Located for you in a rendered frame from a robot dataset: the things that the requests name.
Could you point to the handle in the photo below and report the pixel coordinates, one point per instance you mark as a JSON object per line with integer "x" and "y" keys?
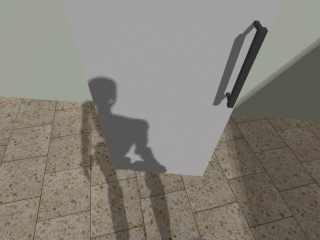
{"x": 255, "y": 46}

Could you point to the fridge door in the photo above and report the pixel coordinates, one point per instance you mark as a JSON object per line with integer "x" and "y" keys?
{"x": 158, "y": 72}

